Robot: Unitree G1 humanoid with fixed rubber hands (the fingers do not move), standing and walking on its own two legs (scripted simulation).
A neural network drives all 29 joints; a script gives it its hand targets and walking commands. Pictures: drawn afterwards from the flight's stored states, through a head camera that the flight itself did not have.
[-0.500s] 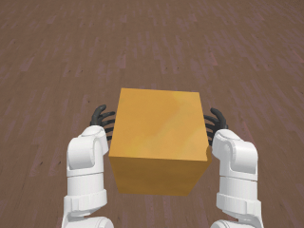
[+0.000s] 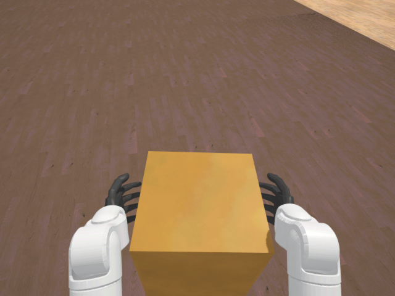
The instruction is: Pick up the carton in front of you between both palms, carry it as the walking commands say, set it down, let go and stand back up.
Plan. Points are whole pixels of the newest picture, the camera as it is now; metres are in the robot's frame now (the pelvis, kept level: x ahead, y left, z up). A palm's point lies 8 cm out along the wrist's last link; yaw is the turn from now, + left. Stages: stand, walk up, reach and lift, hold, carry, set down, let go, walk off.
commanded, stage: carry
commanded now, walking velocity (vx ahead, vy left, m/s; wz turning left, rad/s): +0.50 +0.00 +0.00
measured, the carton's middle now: (198, 227) +0.26 +0.00 +0.01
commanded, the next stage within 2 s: none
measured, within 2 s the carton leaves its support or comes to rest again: neither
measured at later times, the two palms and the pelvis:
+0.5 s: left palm (141, 124) +0.50 +0.14 +0.10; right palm (256, 124) +0.51 -0.16 +0.09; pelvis +0.26 -0.02 +0.01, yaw +4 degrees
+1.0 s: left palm (136, 122) +0.56 +0.17 +0.06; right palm (239, 119) +0.58 -0.12 +0.06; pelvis +0.31 +0.00 +0.00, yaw +5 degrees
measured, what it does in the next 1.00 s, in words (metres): walks ahead: right foot, then left foot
